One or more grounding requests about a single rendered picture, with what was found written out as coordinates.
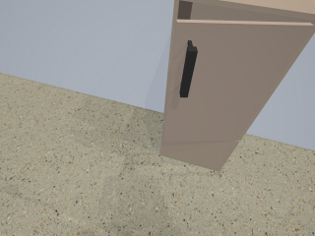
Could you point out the cupboard door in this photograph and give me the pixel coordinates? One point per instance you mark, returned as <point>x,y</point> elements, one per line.
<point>237,65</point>

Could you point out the handle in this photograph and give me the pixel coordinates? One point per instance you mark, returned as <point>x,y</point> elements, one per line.
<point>189,65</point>

